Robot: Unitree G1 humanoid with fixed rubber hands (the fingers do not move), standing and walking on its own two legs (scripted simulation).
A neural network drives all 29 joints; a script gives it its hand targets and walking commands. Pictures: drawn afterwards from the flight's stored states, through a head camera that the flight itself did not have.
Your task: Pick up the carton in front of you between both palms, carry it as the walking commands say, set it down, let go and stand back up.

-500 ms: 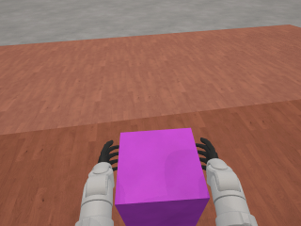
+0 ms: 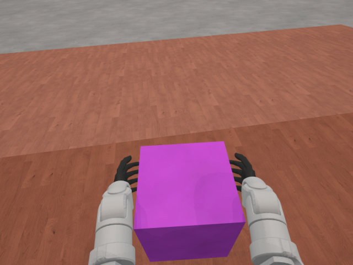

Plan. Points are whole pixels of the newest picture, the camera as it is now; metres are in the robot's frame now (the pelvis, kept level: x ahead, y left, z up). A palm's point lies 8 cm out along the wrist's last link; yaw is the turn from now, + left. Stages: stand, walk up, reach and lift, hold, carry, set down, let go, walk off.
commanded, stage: reach and lift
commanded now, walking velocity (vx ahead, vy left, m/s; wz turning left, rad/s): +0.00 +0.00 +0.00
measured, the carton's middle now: (185, 203) +0.30 +0.00 -0.04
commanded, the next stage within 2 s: hold in 0.42 s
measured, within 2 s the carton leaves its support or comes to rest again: neither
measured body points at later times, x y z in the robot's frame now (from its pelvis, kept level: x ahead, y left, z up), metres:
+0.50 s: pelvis +0.02 -0.01 +0.01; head -0.02 -0.01 +0.45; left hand +0.31 +0.15 +0.04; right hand +0.32 -0.15 +0.04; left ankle +0.03 +0.12 -0.74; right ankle +0.02 -0.13 -0.74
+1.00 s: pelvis +0.00 +0.00 +0.00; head -0.04 +0.00 +0.45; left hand +0.31 +0.15 +0.05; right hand +0.31 -0.15 +0.05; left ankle +0.03 +0.12 -0.74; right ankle +0.02 -0.13 -0.74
